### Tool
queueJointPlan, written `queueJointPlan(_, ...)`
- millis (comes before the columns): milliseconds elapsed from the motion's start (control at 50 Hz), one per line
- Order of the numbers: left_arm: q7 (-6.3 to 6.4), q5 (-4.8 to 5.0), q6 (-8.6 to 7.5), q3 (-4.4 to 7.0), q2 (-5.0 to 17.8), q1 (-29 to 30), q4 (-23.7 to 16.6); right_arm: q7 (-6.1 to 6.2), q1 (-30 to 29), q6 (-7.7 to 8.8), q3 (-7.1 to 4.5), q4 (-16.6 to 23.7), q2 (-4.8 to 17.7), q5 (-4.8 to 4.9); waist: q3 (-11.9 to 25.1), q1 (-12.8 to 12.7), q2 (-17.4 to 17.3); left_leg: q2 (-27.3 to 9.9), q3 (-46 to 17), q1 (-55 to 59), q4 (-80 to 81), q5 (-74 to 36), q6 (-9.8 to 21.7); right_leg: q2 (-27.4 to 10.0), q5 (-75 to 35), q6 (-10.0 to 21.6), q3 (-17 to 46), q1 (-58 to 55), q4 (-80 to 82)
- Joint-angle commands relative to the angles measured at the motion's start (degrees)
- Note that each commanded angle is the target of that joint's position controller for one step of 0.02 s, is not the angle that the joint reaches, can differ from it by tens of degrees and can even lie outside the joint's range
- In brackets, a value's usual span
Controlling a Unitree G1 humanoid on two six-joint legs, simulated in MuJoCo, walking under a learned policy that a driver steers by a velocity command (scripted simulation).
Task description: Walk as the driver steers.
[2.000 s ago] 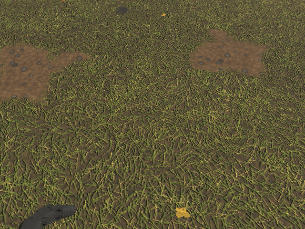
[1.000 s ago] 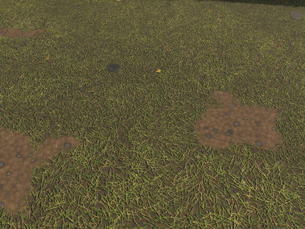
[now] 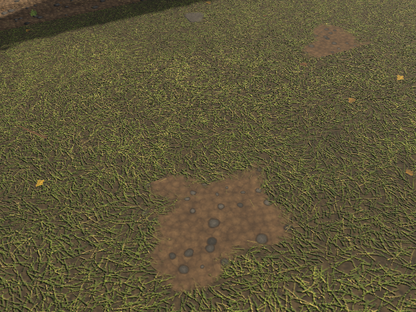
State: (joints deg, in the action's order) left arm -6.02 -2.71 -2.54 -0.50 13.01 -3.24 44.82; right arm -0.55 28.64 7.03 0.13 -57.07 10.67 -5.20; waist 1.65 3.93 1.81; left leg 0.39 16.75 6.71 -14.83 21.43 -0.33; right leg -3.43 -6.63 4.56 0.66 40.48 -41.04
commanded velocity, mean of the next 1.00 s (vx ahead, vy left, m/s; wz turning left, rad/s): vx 0.50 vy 0.00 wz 0.13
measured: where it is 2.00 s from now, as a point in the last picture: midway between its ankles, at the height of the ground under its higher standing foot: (158, 222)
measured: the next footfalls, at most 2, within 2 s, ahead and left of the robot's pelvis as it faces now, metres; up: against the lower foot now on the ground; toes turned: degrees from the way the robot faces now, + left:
right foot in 0.10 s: +0.23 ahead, -0.13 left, +0.00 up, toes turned -6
left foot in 0.54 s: +0.40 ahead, +0.06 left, +0.00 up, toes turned +0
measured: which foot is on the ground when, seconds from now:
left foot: down 0.00-0.14, up 0.16-0.52, down 0.54-1.00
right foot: up 0.00-0.08, down 0.10-0.56, up 0.58-1.00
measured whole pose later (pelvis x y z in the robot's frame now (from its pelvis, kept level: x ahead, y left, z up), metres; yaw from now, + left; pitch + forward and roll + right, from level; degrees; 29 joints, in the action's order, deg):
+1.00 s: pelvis +0.55 -0.03 -0.10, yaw +13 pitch +2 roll +2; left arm -4.2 -5.8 -3.8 -2.7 11.6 -4.1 43.0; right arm -2.6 34.3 6.9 0.7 -55.4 8.7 -4.2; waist 3.1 9.5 2.0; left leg 9.9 -9.9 -14.1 -66.1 52.2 4.4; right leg -5.6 -21.4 -1.6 2.1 36.9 -36.3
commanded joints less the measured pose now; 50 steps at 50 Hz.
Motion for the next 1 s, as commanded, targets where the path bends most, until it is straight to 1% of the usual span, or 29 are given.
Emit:
queueJointPlan(20, 0.44, -0.17, -0.35, 1.3, 3.2, 3.98, -4.17, 0.77, 0.98, 0.44, -2.77, 1.13, 9.5, 0.48, -7.62, -2.34, -5.35, -17.17, -2.63, 0.45, 1.77, -52.57, 9.05, 1.54, 7.61, 0.23, -2.21, -1.39, 2.03)
queueJointPlan(100, 2.54, 0.94, -1.63, 4.6, 8.26, -3.78, -2.12, 0.67, -0.13, -1.01, -5.45, 1.94, 15.37, 0.55, -3.87, -7.3, -7.81, -17.46, 0.66, -3.43, -14.79, -76.68, 6.77, 8.95, 11.6, 2.5, -7.57, -22.73, 6.03)
queueJointPlan(120, 3.98, 0.96, -2.31, 6.36, 11.03, -14.82, 1.54, -0.37, -1.04, -0.81, -4.66, 2.77, 13.35, -1.03, 3.72, -10.54, -6.0, -15.17, 0.46, -19.69, -29.46, -69.3, 3.36, 8.36, 2.32, 7.06, -3.14, -46.28, 0.0)
queueJointPlan(140, 5.29, 0.55, -2.26, 7.35, 13.9, -30.57, 6.43, -2.43, 0.46, -0.09, -1.67, 5.68, 5.85, -2.89, 18.17, -14.04, 4.32, -8.28, -3.82, -43.15, -48.23, -25.52, -2.58, -5.21, -1.91, 19.14, 20.05, -76.25, 4.68)
queueJointPlan(160, 5.13, -1.26, -1.86, 6.86, 13.0, -40.91, 10.36, -5.24, -8.49, -0.34, -2.38, 6.92, 8.0, 1.13, 18.81, -19.28, 0.37, 0.5, -12.02, -51.34, -60.09, 13.0, -1.3, -12.89, 1.18, 20.3, 36.21, -78.3, 18.37)
queueJointPlan(180, 6.26, 1.74, 0.16, 8.91, 19.04, -28.52, 10.54, -1.41, -13.04, -1.7, -4.48, 10.31, 9.5, 8.86, 0.03, -11.5, 2.85, -2.1, -13.6, -58.7, -68.93, 11.08, -1.35, -13.28, -13.59, 20.22, 33.64, -61.21, 16.98)
queueJointPlan(240, 6.34, 3.31, 1.14, 5.51, 8.24, -14.0, 6.14, 0.46, -5.77, -4.44, -3.68, 8.51, 6.68, 5.37, -3.31, -1.54, -1.37, -7.94, -17.62, -36.36, -53.11, 2.08, 0.52, -8.27, -7.42, 10.57, 16.08, -29.0, 23.42)
queueJointPlan(260, 4.13, 0.49, -2.43, 2.97, -0.4, -14.83, 6.22, -2.15, -6.37, -3.46, -1.8, 7.53, 2.5, -2.65, -0.12, -3.38, 4.36, -11.01, -20.43, -31.82, -51.07, 1.36, 2.13, -8.71, 10.03, 11.4, 12.82, -23.28, 30.54)
queueJointPlan(360, 3.7, -1.79, -4.88, 4.26, 6.89, -18.49, 7.62, -2.97, -17.49, -1.93, -2.29, 9.47, 4.39, 1.02, -3.12, -6.24, -0.84, -8.33, -18.16, -38.73, -31.97, -17.01, 1.75, -8.24, 10.78, 9.91, 7.87, -24.47, 33.0)
queueJointPlan(380, 5.56, 3.92, -3.21, 5.9, 11.42, -16.47, 8.59, -2.26, -18.38, -3.98, -2.91, 10.6, 5.77, 4.43, -4.6, -2.86, 1.16, -5.88, -14.1, -31.05, -33.52, -21.12, 1.3, -4.95, 0.99, 7.28, 4.25, -19.3, 31.15)
queueJointPlan(400, 5.71, 3.69, -3.25, 5.71, 10.87, -14.55, 7.39, -2.21, -15.66, -4.87, -3.13, 9.26, 5.81, 5.21, -1.89, -1.96, 1.74, -2.69, -11.54, -24.54, -35.61, -26.96, 1.1, -2.75, 0.02, 5.71, -1.08, -15.46, 29.89)
queueJointPlan(420, 3.44, -4.27, -3.59, 3.14, 4.08, -18.61, 8.06, -3.86, -11.95, -2.52, -1.49, 7.98, 2.6, -0.91, -2.44, -4.56, 3.48, -4.0, -14.49, -21.98, -37.98, -24.94, 1.48, -4.36, 6.38, 7.11, -1.18, -13.59, 28.56)
queueJointPlan(440, 3.06, -6.11, -3.33, 3.52, 4.66, -17.98, 9.0, -4.59, -5.8, -1.55, -2.25, 6.45, 3.41, -1.48, -4.31, -1.77, 4.52, -4.26, -16.29, -24.13, -45.53, -23.9, 1.87, -6.89, 5.55, 6.84, 0.5, -16.8, 25.62)
queueJointPlan(500, 3.85, -1.46, -3.45, 3.49, 7.55, -13.97, 6.43, -3.67, -13.25, 0.88, -4.1, 10.11, 8.81, 0.77, -6.46, -2.31, -0.15, -2.5, -12.55, -26.4, -34.45, -10.35, 3.16, -7.99, 3.85, 6.54, 0.08, -24.7, 18.36)
queueJointPlan(540, 3.6, -1.25, -3.14, 4.16, 10.74, -13.52, 5.64, -2.89, -6.53, 1.63, -4.6, 7.99, 8.57, 2.36, -5.22, 0.15, -0.51, 3.45, -6.58, -12.1, -27.36, -8.42, 3.68, -5.28, -6.78, 6.98, -1.77, -23.3, 4.36)
queueJointPlan(560, 2.92, -2.57, -3.3, 4.34, 9.39, -15.62, 5.28, -2.01, 1.68, 2.47, -5.69, 5.42, 10.74, 2.12, -0.55, 1.91, -6.58, 4.88, -11.95, -3.84, -24.45, -12.95, 7.76, -0.41, -4.86, 4.54, -4.44, -19.63, -15.29)
queueJointPlan(580, 1.81, -3.82, -3.56, 1.6, -0.76, -25.34, 6.64, -0.95, 4.23, 2.02, -6.09, 6.4, 15.66, 1.92, 11.09, -1.76, -16.72, -11.96, -40.68, 9.31, -17.47, -41.6, 25.07, 6.14, 36.06, -2.13, -2.63, -9.07, -35.83)
queueJointPlan(600, 1.4, -1.11, -4.9, 1.13, -1.04, -19.86, 2.83, -2.2, 9.86, 2.55, -5.79, 5.23, 15.43, 0.66, 7.09, 2.57, -12.38, -19.63, -59.9, 11.64, -9.67, -43.21, 31.95, 9.42, 45.44, -4.14, 6.39, 7.56, -44.04)
queueJointPlan(620, 2.23, 1.21, -4.78, 2.84, 4.85, -10.09, -0.24, -2.32, 7.34, 3.44, -6.54, 3.9, 14.08, 0.67, -4.92, 4.49, -7.55, -21.39, -62.66, 1.98, -8.39, -25.75, 28.99, 5.22, 40.08, -5.06, 10.51, 17.68, -46.03)
queueJointPlan(640, 3.62, 0.54, -4.26, 3.47, 7.88, -6.36, -0.96, -2.57, 2.37, 3.13, -5.55, 4.08, 10.89, 2.0, -5.26, 2.76, -1.75, -19.64, -58.99, -2.98, -9.91, -19.75, 27.0, 2.71, 36.2, -5.44, 10.19, 17.35, -46.6)
queueJointPlan(700, 4.63, -3.12, -2.75, 0.73, 1.13, -10.96, 0.69, -2.14, -9.26, 1.6, -1.93, 6.74, 1.42, 1.11, -5.64, -4.47, -2.2, -11.32, -44.63, -24.57, -9.43, -15.36, 22.0, -1.51, 23.79, -5.6, 9.01, 6.91, -32.85)
queueJointPlan(740, 4.44, -2.31, -2.42, 0.4, 0.77, -8.39, -0.9, -1.46, -6.2, 1.32, -2.14, 5.61, 3.27, 2.06, -3.41, -3.11, -3.6, -6.25, -37.29, -29.32, -9.45, -14.15, 20.08, -1.71, 18.94, -7.37, 3.35, 1.82, -22.57)
queueJointPlan(820, 1.87, -3.01, -2.63, -0.07, 1.95, -14.12, -1.57, -1.6, -7.91, 0.9, -3.06, 7.55, 10.02, -0.39, -1.03, -7.03, -4.43, 0.59, -29.46, -51.97, -20.04, -16.84, 16.09, 3.04, 10.33, -6.26, -7.83, -24.01, -28.7)
queueJointPlan(840, 1.77, -3.04, -2.71, -0.45, 2.42, -3.95, -4.32, -0.22, -1.36, 1.37, -2.09, 4.2, 5.5, -1.23, -2.59, -0.83, -2.34, -1.52, -36.83, -32.54, -23.2, -5.1, 14.86, -1.73, -0.09, -7.07, 5.73, -4.03, -20.66)
queueJointPlan(860, 1.98, -4.65, -2.62, -0.56, 3.35, 2.64, -6.08, 1.54, 9.07, 1.76, -1.76, 2.02, 4.07, 1.3, -4.2, 6.16, -5.48, -3.46, -41.13, -7.22, -30.0, 1.73, 16.08, -1.29, -2.47, -7.24, 6.96, 20.78, -9.42)
queueJointPlan(900, 2.37, -4.12, -2.44, -0.83, 1.97, 11.87, -7.19, 2.67, 21.81, 1.66, -1.43, -2.34, 1.75, 1.96, -5.61, 12.99, -7.48, -4.61, -49.22, 9.56, -38.07, 3.22, 16.65, -2.3, -2.61, -7.2, 7.8, 38.5, -0.63)
queueJointPlan(920, 1.84, -3.91, -2.58, -1.56, 0.4, 12.04, -6.03, 1.82, 16.05, 1.05, -0.63, -0.02, -0.49, 2.75, -6.7, 11.53, -3.02, -1.93, -46.61, -4.41, -38.44, 5.39, 16.11, -3.42, -15.47, -5.84, 6.87, 26.73, 10.35)
queueJointPlan(960, 1.54, -2.39, -1.88, -2.45, -1.97, 6.44, -7.53, -2.63, 4.33, -0.68, -0.95, 3.67, 7.76, 0.03, -6.51, 3.34, -6.57, 1.31, -40.91, -51.65, -30.38, 12.36, 15.83, 0.16, -22.59, -4.95, -3.46, -22.65, 4.09)
queueJointPlan(1000, 2.14, -2.63, -1.35, -1.28, 1.83, -7.09, -3.32, -3.82, 0.14, 0.25, -1.21, 6.3, 9.03, 1.52, -9.99, -5.03, -3.31, 2.69, -41.92, -61.58, -36.69, 19.97, 13.92, -0.86, -15.58, -7.18, -3.66, -38.88, 1.48)
Over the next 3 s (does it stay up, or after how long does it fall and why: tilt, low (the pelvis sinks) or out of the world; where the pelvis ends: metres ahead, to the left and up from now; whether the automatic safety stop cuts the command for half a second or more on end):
stays up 1.31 0.59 -0.37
